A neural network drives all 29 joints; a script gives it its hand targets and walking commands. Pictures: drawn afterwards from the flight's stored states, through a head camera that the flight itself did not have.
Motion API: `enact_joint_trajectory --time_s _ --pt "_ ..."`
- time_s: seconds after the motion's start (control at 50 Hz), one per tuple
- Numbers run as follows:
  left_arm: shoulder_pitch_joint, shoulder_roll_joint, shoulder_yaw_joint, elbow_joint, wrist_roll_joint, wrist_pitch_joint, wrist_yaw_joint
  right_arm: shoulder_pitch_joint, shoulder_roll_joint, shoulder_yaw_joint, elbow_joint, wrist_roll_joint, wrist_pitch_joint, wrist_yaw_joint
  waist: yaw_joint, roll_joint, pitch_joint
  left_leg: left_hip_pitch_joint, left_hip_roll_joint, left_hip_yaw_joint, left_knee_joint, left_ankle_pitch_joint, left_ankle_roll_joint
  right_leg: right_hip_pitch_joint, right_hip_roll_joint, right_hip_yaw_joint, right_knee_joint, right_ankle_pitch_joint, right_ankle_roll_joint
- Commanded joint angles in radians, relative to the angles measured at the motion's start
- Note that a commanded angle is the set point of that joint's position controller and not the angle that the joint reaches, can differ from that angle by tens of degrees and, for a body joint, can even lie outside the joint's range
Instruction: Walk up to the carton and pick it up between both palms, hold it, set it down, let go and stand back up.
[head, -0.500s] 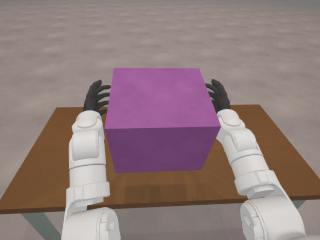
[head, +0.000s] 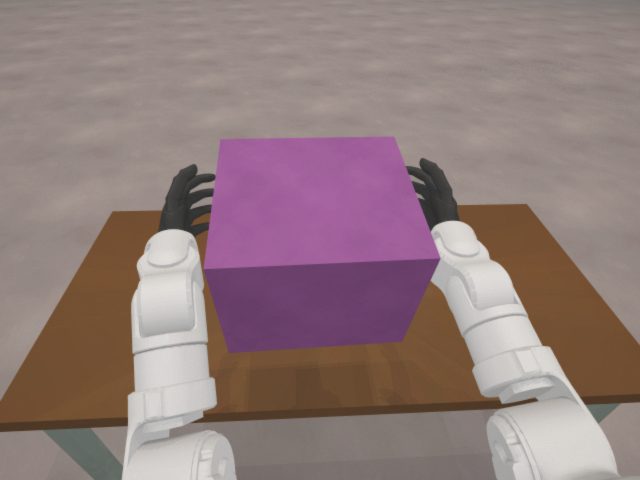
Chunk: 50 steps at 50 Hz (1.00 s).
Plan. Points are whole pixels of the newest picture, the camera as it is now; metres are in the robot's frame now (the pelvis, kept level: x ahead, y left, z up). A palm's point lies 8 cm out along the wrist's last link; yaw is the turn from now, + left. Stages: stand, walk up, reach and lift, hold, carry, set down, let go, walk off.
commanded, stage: hold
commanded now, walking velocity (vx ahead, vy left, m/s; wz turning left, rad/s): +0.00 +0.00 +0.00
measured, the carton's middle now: (313, 242) +0.36 +0.01 +0.15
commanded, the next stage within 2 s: none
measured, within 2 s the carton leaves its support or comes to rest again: neither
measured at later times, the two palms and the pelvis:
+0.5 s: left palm (182, 233) +0.35 +0.16 +0.19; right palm (445, 225) +0.35 -0.16 +0.18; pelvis -0.01 +0.00 +0.00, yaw +0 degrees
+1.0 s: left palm (181, 234) +0.35 +0.16 +0.19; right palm (442, 225) +0.35 -0.15 +0.18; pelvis +0.00 +0.00 +0.00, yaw +0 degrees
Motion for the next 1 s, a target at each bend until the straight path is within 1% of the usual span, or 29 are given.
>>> enact_joint_trajectory --time_s 0.0,0.1,0.18,0.32,0.44,0.62,0.8,0.98 --pt "-0.526 -0.495 -0.507 -0.107 -0.136 -0.044 -0.148 -0.664 0.560 0.346 -0.318 0.075 -0.057 0.100 -0.027 0.053 -0.329 0.162 -0.065 0.058 0.007 0.308 -0.032 0.056 0.063 -0.052 -0.001 0.266 0.035" --pt "-0.528 -0.491 -0.528 -0.141 -0.144 -0.046 -0.143 -0.664 0.559 0.362 -0.352 0.086 -0.054 0.101 -0.021 0.072 -0.334 0.168 -0.065 0.052 0.016 0.334 -0.040 0.050 0.065 -0.056 0.004 0.282 0.032" --pt "-0.533 -0.492 -0.530 -0.141 -0.145 -0.046 -0.137 -0.674 0.558 0.366 -0.355 0.085 -0.053 0.105 -0.010 0.071 -0.331 0.167 -0.062 0.052 0.010 0.309 -0.035 0.030 0.065 -0.055 0.000 0.252 0.030" --pt "-0.558 -0.497 -0.504 -0.091 -0.137 -0.044 -0.137 -0.707 0.568 0.346 -0.319 0.063 -0.059 0.113 0.001 0.050 -0.322 0.144 -0.059 0.064 -0.015 0.212 -0.012 0.010 0.057 -0.049 -0.013 0.174 0.028" --pt "-0.579 -0.498 -0.477 -0.043 -0.127 -0.047 -0.144 -0.731 0.582 0.325 -0.280 0.047 -0.066 0.115 0.000 0.039 -0.322 0.128 -0.062 0.071 -0.026 0.171 0.000 0.016 0.052 -0.046 -0.017 0.153 0.032" --pt "-0.588 -0.501 -0.469 -0.029 -0.121 -0.056 -0.149 -0.736 0.585 0.318 -0.258 0.048 -0.075 0.114 -0.006 0.048 -0.326 0.134 -0.065 0.068 -0.017 0.206 -0.005 0.028 0.054 -0.049 -0.012 0.178 0.034" --pt "-0.578 -0.509 -0.494 -0.058 -0.129 -0.057 -0.139 -0.726 0.575 0.324 -0.274 0.058 -0.079 0.116 -0.010 0.063 -0.329 0.155 -0.060 0.062 -0.005 0.251 -0.019 0.015 0.061 -0.056 -0.009 0.180 0.027" --pt "-0.565 -0.509 -0.505 -0.076 -0.134 -0.053 -0.134 -0.717 0.569 0.332 -0.292 0.061 -0.078 0.116 -0.010 0.061 -0.334 0.162 -0.059 0.061 -0.001 0.261 -0.021 0.016 0.062 -0.056 -0.009 0.189 0.026"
